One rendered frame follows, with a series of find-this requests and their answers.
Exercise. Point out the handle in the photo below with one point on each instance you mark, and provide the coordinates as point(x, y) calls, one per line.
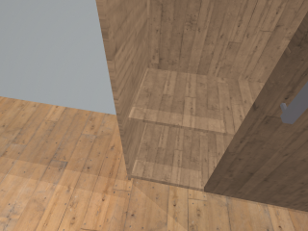
point(296, 108)

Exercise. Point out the wardrobe door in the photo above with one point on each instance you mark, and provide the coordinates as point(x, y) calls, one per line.
point(267, 160)

